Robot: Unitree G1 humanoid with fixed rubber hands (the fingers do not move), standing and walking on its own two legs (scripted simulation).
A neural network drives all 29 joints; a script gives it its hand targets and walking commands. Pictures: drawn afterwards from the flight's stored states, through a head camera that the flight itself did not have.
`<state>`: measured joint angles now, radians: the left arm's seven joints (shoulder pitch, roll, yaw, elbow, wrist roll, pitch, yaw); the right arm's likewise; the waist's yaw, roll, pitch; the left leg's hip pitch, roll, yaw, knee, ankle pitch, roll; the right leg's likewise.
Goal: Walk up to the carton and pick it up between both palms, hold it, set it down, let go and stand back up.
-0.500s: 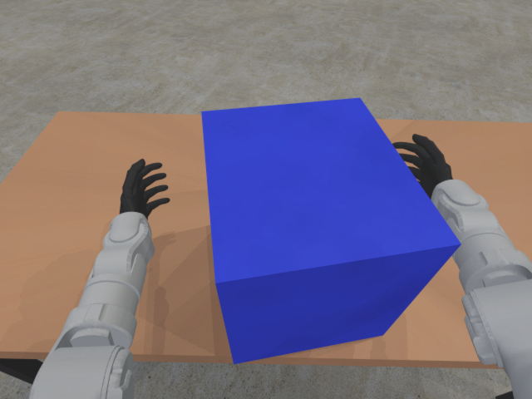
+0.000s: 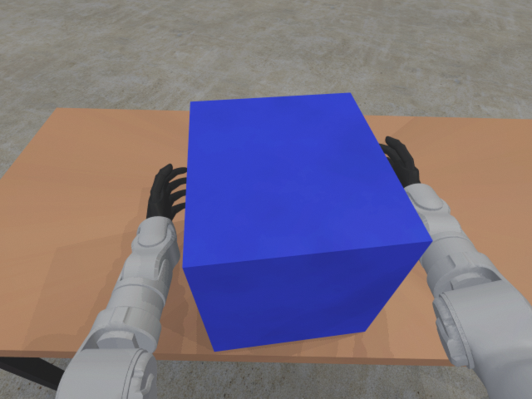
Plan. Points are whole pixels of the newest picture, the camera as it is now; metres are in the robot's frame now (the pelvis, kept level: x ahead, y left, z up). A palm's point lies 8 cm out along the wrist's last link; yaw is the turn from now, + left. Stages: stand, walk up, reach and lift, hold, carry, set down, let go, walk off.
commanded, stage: reach and lift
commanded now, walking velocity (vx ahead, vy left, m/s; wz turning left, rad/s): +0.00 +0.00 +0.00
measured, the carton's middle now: (282, 222) +0.39 +0.00 +0.04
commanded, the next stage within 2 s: none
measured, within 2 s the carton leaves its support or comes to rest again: leaves its support in 1.42 s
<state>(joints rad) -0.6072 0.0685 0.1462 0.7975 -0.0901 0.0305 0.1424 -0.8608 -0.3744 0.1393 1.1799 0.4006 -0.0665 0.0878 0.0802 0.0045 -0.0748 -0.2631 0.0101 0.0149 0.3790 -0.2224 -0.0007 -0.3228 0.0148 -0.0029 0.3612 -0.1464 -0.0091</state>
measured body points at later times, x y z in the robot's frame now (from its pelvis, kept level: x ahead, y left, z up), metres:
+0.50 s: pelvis +0.00 +0.00 +0.00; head +0.02 +0.00 +0.45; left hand +0.39 +0.19 +0.07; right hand +0.45 -0.18 +0.10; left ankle -0.03 +0.12 -0.74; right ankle +0.02 -0.11 -0.75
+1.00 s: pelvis +0.00 +0.00 +0.00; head +0.03 +0.00 +0.45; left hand +0.39 +0.20 +0.07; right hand +0.45 -0.16 +0.09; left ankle -0.03 +0.12 -0.74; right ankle +0.02 -0.11 -0.75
